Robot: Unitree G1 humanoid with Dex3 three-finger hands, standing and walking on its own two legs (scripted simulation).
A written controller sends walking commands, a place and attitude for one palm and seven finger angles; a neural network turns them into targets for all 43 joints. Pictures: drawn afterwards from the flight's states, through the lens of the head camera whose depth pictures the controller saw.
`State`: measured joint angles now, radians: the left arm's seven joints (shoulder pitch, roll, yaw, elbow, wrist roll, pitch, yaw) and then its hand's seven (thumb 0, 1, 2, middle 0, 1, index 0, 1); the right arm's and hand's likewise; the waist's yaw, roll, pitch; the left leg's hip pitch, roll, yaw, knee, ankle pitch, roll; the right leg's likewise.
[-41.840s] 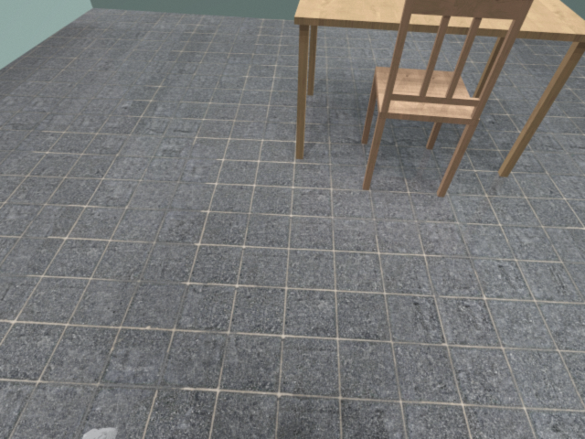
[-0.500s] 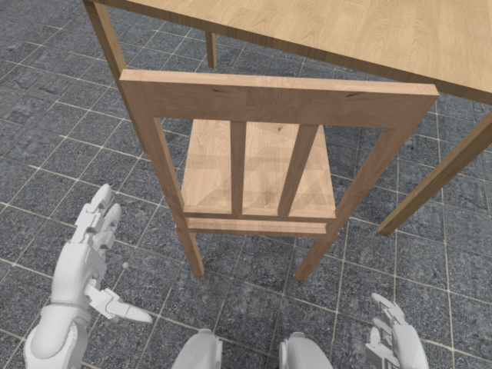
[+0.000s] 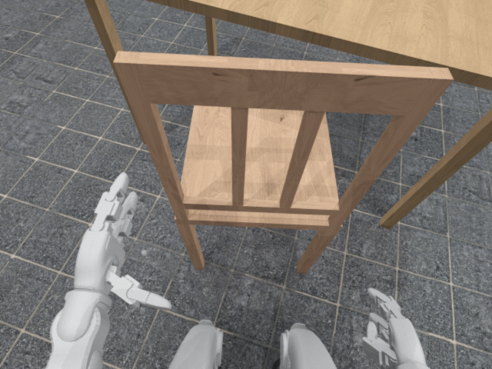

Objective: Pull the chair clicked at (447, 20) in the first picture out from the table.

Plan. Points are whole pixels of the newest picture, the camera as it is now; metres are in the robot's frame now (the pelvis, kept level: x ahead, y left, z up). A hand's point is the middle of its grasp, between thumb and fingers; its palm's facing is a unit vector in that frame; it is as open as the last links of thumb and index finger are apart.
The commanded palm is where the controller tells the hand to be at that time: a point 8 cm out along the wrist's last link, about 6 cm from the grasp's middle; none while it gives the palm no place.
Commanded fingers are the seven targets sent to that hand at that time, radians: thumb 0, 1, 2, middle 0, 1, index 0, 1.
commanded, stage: aim the fingers beside a spindle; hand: left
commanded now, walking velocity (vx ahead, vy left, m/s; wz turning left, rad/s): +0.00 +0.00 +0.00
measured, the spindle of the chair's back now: (238, 164) +0.45 +0.04 +0.02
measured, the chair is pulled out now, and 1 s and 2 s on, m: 0.18 0.18 0.18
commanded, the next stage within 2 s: push the fingers through the gap in 1.02 s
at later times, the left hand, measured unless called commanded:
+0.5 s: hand (157, 249) +0.29 +0.15 +0.01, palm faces -0.02 -1.00 -0.03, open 16.9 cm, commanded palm +0.28 +0.21 +0.02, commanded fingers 0.00 -0.50 0.30 -0.06 -0.08 -0.06 -0.08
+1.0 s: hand (157, 249) +0.29 +0.15 +0.02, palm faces -0.02 -1.00 -0.02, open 16.9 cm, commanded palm +0.27 +0.21 +0.02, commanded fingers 0.00 -0.50 0.30 -0.06 -0.08 -0.06 -0.08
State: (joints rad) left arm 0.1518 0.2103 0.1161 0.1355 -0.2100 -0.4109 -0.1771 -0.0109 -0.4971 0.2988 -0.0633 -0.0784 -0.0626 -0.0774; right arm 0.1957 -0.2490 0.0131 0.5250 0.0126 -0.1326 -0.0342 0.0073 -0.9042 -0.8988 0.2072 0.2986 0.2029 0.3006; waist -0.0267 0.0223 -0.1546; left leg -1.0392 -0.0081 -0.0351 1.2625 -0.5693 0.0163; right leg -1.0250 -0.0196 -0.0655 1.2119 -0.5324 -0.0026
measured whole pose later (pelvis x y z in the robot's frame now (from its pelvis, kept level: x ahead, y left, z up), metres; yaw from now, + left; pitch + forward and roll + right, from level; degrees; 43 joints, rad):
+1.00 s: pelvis +0.00 +0.00 -0.01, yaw +0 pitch +21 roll -2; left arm 0.09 0.20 0.09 0.18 -0.19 -0.43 -0.13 -0.01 -0.50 0.30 -0.06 -0.08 -0.06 -0.08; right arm 0.19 -0.25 0.01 0.52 0.01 -0.08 -0.03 0.01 -0.91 -0.90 0.21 0.30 0.20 0.30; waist -0.03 0.02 -0.16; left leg -1.10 -0.01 -0.03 1.31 -0.58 0.02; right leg -1.09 -0.02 -0.06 1.26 -0.54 0.00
